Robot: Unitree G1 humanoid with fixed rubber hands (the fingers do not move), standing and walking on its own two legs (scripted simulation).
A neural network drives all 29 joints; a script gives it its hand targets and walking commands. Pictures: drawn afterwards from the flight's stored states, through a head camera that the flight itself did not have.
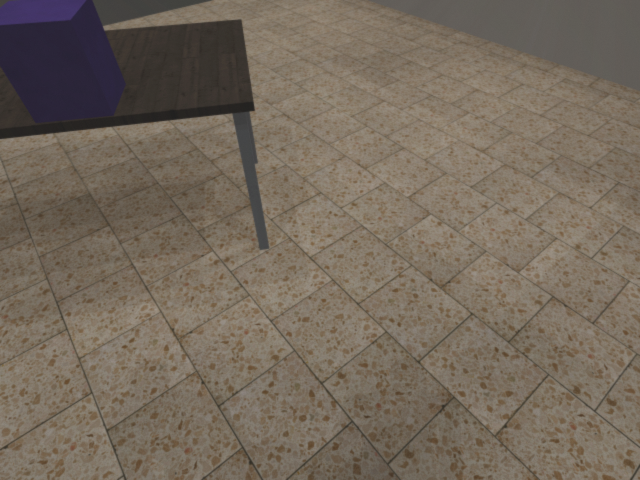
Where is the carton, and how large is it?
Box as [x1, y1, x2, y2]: [0, 0, 125, 122]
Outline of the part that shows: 0,7 0,66 35,122 113,115 125,83 91,0 14,0 8,1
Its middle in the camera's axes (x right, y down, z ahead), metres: -0.72 -0.49 +1.07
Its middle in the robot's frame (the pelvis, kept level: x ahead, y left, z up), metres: +1.16 +0.71 +0.04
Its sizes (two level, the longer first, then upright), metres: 0.210 0.200 0.250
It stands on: a table, 0.69 m high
